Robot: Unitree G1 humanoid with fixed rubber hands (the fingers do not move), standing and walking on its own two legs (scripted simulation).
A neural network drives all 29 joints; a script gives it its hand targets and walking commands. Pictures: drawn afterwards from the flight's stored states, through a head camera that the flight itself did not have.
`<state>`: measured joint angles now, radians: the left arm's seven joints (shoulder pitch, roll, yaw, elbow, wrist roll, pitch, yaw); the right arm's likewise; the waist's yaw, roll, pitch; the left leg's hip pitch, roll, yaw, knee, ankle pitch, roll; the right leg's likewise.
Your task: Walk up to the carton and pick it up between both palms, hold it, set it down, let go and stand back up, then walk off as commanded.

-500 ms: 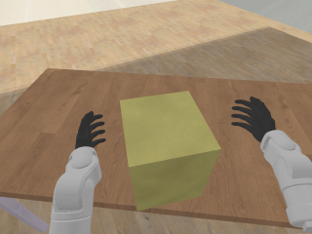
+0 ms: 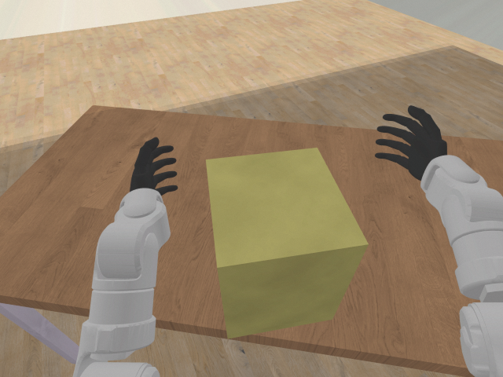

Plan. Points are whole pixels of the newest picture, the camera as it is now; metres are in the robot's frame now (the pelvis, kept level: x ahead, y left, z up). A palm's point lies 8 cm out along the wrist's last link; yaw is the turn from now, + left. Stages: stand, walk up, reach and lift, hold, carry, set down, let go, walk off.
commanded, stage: reach and lift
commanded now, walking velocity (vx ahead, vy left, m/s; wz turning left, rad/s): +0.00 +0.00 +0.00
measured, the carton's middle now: (272, 243) +0.36 +0.02 +0.01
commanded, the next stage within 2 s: none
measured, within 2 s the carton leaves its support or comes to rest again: neither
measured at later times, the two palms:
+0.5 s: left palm (156, 199) +0.35 +0.21 +0.12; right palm (419, 189) +0.42 -0.21 +0.12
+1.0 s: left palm (168, 220) +0.36 +0.20 +0.06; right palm (388, 203) +0.43 -0.18 +0.07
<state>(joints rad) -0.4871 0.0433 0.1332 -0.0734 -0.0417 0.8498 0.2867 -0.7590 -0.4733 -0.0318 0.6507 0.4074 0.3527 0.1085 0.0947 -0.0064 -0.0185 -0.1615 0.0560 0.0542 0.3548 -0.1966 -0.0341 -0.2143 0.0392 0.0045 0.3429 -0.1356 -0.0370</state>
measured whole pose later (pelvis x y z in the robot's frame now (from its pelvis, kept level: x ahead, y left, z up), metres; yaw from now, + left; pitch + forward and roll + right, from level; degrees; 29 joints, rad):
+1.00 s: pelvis +0.01 +0.00 +0.00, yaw +0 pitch +5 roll +0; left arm -0.48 -0.01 0.12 0.52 0.01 0.14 0.23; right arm -0.68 -0.37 -0.03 1.02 0.34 -0.11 0.16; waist 0.14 0.00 -0.02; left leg -0.24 0.06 0.05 0.35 -0.20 -0.03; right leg -0.29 0.04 0.00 0.33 -0.14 -0.04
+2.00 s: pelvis +0.01 +0.01 +0.00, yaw +0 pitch +6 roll +0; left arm -0.46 -0.12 0.09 0.44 0.06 0.21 0.30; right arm -0.73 -0.23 -0.03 1.03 0.28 -0.09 0.03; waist 0.14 0.00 -0.02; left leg -0.26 0.06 0.05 0.35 -0.20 -0.03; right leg -0.29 0.04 0.00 0.30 -0.12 -0.03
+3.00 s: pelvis +0.01 +0.00 +0.00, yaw +0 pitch +6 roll +0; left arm -0.46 -0.14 0.11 0.37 0.08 0.25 0.28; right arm -0.71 -0.18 -0.03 0.92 0.26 -0.02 -0.04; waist 0.13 0.00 -0.03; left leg -0.26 0.06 0.05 0.35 -0.20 -0.03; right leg -0.29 0.04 0.00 0.30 -0.12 -0.03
